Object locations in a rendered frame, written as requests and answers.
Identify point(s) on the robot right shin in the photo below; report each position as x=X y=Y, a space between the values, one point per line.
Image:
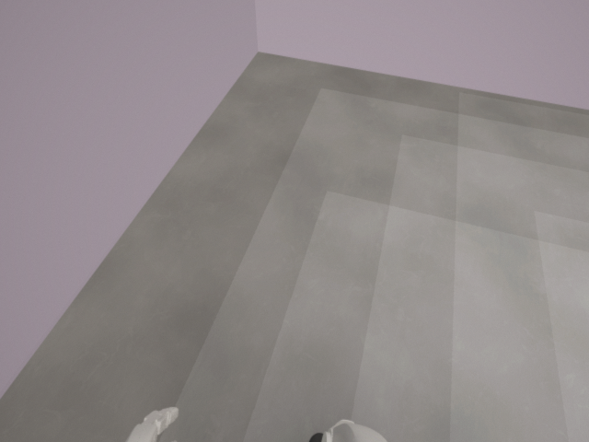
x=342 y=422

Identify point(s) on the robot right thigh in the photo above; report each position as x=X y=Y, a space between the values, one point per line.
x=352 y=433

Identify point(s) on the robot left hand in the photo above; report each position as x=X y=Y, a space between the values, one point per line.
x=154 y=424

